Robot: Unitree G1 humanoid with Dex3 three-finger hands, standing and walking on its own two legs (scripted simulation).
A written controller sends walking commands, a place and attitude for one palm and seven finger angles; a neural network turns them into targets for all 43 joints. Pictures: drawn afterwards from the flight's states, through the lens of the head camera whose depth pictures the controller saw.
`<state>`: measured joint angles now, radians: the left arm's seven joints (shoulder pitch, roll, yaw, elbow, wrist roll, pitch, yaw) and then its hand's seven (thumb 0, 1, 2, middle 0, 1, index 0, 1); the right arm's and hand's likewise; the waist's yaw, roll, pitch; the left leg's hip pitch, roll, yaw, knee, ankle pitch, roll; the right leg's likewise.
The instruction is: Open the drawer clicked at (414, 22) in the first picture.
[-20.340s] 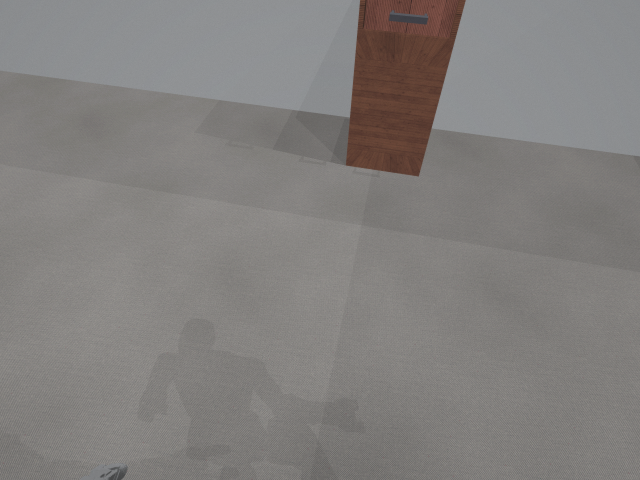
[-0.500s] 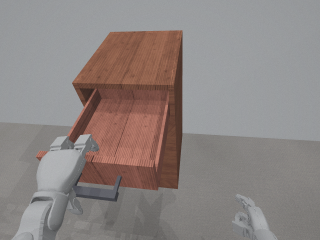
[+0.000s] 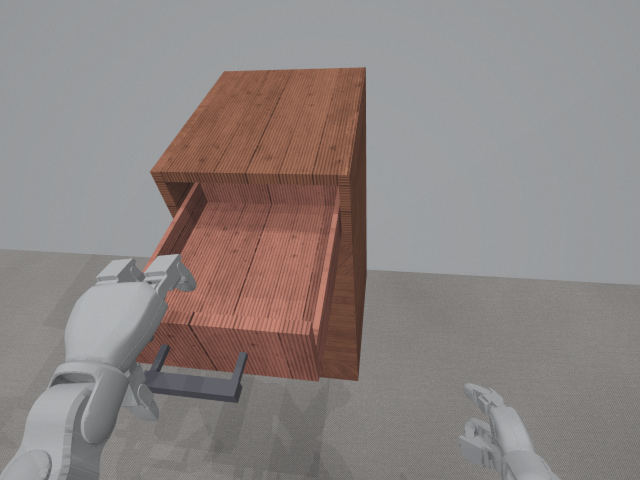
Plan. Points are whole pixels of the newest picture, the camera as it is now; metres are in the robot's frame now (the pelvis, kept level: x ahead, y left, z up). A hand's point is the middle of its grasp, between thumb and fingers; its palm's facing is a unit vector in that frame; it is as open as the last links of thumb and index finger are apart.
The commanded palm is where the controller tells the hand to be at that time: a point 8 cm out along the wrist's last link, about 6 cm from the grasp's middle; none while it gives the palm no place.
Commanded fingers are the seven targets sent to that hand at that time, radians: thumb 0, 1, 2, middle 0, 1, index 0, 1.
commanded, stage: draw the hand back to the body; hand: left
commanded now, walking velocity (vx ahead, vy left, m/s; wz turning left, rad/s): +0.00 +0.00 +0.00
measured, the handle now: (196, 371) +0.25 +0.24 -0.03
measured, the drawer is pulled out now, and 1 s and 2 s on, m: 0.30 0.30 0.30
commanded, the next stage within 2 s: step back with the hand held close in 1.54 s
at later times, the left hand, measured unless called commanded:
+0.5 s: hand (118, 356) +0.19 +0.25 +0.12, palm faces +0.07 -0.07 -1.00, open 13.8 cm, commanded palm +0.16 +0.25 +0.17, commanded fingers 0.00 -0.50 0.30 -0.30 -1.20 -0.30 -1.20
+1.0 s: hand (114, 335) +0.19 +0.24 +0.16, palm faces +0.40 -0.84 -0.38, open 11.7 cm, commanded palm +0.14 +0.27 +0.17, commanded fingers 0.00 0.34 0.66 -0.24 -0.66 -0.24 -0.66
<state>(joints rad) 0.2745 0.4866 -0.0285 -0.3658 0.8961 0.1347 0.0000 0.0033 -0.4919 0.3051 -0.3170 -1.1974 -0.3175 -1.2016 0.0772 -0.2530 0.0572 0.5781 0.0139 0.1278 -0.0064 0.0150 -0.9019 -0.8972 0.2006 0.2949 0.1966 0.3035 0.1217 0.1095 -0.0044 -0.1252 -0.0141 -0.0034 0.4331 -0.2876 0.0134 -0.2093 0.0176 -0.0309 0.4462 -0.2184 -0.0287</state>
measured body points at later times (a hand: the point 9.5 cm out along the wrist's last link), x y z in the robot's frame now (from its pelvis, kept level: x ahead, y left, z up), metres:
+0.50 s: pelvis -0.01 +0.00 +0.00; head +0.00 -0.04 +0.45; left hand +0.18 +0.25 +0.17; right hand +0.23 -0.20 -0.09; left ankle -0.03 +0.11 -0.74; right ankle +0.01 -0.10 -0.74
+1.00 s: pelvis +0.01 +0.00 +0.00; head +0.00 -0.02 +0.45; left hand +0.17 +0.28 +0.18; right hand +0.20 -0.21 -0.08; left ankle -0.03 +0.11 -0.74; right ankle +0.01 -0.10 -0.74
